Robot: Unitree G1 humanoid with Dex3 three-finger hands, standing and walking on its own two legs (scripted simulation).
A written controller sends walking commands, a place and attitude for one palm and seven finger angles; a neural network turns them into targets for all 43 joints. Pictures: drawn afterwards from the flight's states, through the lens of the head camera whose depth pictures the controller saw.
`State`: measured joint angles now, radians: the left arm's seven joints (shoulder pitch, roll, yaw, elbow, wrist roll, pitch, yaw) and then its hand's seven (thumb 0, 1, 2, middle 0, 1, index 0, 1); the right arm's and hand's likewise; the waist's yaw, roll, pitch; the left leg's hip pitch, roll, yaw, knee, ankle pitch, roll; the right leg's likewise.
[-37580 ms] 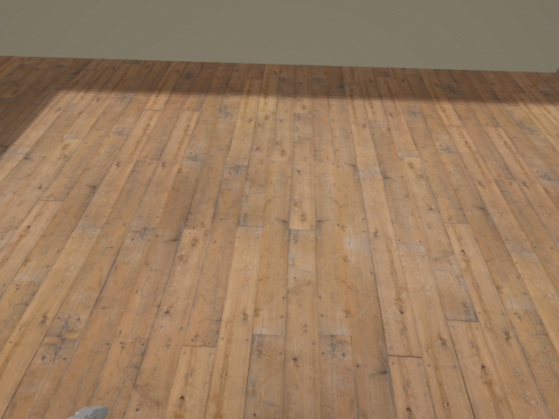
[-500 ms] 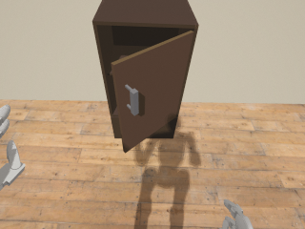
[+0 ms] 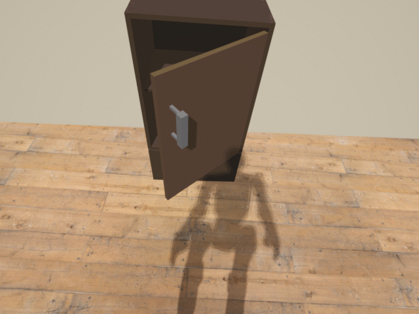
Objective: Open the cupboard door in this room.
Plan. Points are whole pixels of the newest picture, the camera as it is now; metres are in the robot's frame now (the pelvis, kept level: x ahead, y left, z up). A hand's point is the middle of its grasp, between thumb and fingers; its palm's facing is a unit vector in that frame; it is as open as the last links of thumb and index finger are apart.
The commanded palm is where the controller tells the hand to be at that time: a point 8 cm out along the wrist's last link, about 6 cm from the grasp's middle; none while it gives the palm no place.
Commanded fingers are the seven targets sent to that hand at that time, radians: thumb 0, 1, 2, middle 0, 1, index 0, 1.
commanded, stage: let the arm hang, fingers relaxed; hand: left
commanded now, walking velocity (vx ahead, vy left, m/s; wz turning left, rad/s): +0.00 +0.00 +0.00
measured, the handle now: (177, 126) +0.61 +0.12 -0.05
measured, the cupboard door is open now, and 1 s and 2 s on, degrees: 41 41 41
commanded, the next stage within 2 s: look to check the result in 0.76 s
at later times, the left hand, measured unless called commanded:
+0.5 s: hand out of the picture -0.01 +0.15 -0.17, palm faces +0.04 -0.99 -0.16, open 7.4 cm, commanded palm none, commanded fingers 0.00 0.90 0.90 -0.20 -0.30 -0.20 -0.30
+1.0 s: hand out of the picture +0.00 +0.14 -0.17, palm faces +0.04 -0.98 -0.17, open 7.4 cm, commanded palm none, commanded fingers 0.00 0.90 0.90 -0.20 -0.30 -0.20 -0.30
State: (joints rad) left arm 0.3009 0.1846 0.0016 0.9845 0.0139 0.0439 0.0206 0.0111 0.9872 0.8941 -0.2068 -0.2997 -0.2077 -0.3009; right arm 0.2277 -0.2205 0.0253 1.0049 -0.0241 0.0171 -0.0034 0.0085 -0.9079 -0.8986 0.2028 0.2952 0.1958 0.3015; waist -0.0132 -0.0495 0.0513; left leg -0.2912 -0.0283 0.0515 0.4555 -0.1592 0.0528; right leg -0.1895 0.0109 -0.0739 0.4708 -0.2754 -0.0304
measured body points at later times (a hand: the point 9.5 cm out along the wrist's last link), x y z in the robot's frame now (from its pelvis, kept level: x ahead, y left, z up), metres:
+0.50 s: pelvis +0.01 -0.01 +0.00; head +0.02 -0.01 +0.45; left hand -0.01 +0.20 -0.16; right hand -0.01 -0.19 -0.17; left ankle +0.05 +0.08 -0.74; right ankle -0.01 -0.10 -0.74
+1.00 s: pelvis +0.03 -0.02 +0.00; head +0.04 -0.02 +0.45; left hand +0.00 +0.19 -0.16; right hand +0.01 -0.22 -0.16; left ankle +0.05 +0.08 -0.74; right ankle -0.01 -0.10 -0.74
